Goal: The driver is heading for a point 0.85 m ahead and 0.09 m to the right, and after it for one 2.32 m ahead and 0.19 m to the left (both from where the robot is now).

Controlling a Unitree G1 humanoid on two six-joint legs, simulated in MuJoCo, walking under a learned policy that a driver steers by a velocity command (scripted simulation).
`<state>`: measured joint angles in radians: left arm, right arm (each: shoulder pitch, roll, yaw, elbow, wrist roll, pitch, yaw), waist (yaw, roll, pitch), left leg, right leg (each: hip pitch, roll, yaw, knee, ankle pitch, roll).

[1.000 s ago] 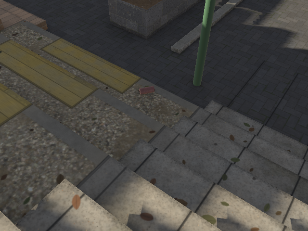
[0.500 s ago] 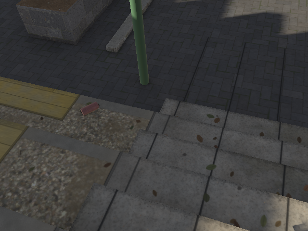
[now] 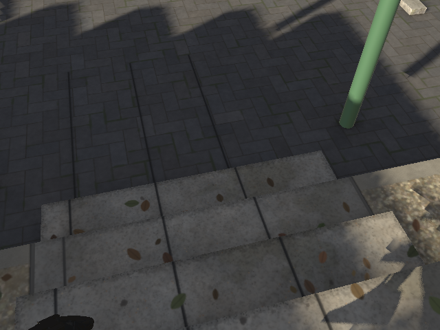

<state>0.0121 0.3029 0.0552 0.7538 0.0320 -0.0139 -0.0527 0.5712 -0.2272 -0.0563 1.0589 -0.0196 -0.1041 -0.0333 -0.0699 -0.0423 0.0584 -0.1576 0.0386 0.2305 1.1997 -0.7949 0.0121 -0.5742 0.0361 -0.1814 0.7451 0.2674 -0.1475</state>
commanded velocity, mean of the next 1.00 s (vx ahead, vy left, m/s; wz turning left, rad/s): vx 1.00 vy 0.00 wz -0.32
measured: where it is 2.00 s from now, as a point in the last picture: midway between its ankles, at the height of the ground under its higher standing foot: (246, 159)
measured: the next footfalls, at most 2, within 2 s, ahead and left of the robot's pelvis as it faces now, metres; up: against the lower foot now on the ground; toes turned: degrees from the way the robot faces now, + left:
right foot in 0.02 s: +0.14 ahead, +0.00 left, -0.15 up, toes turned -9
left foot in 0.36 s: +0.47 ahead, +0.15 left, -0.29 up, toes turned -25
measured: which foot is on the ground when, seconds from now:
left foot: down 0.00-0.02, up 0.04-0.34, down 0.36-0.78, up 0.80-1.00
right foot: up 0.00-0.00, down 0.02-0.36, up 0.38-0.76, down 0.78-1.00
